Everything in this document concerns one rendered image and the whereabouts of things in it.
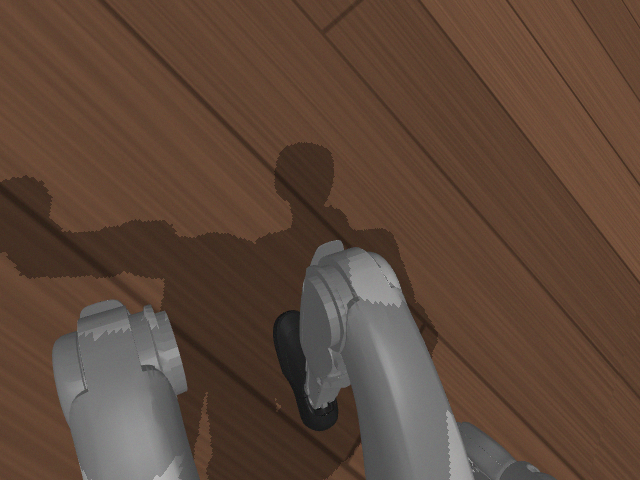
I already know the right robot arm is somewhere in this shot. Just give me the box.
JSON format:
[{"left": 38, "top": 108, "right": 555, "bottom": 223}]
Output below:
[{"left": 499, "top": 461, "right": 557, "bottom": 480}]

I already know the right robot hand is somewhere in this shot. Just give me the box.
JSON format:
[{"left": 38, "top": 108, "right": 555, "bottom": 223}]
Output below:
[{"left": 457, "top": 422, "right": 517, "bottom": 480}]

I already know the right robot foot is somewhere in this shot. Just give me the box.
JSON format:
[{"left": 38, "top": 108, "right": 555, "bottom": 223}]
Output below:
[{"left": 273, "top": 310, "right": 338, "bottom": 431}]

